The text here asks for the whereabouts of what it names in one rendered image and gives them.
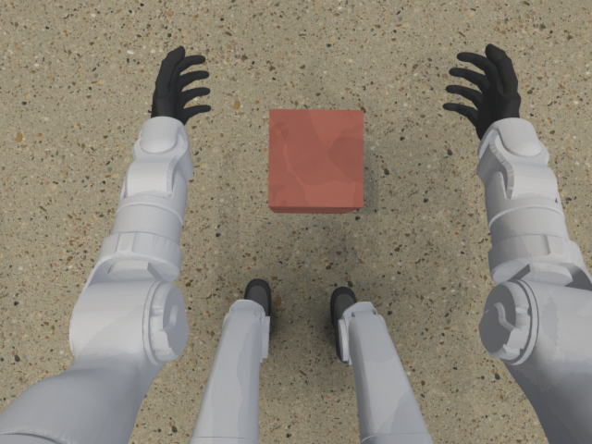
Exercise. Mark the left robot hand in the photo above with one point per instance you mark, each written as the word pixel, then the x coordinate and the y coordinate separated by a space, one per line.
pixel 168 98

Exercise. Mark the left robot upper arm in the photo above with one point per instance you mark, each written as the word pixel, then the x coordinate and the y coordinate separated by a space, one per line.
pixel 122 333

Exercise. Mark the right robot foot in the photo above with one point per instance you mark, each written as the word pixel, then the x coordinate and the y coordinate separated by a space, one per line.
pixel 341 299

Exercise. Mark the right robot hand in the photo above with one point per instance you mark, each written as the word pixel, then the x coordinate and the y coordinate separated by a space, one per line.
pixel 498 98

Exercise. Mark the carton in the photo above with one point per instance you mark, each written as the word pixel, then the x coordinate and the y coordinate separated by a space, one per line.
pixel 316 161

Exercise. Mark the right robot forearm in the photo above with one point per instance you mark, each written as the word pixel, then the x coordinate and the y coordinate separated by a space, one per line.
pixel 524 213

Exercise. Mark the right robot upper arm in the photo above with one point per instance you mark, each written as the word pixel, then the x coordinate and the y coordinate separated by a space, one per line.
pixel 543 334

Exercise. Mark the left robot forearm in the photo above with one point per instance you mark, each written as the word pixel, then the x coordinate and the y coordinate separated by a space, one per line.
pixel 144 242

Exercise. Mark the robot right thigh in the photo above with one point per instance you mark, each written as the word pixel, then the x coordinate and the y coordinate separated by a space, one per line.
pixel 387 409

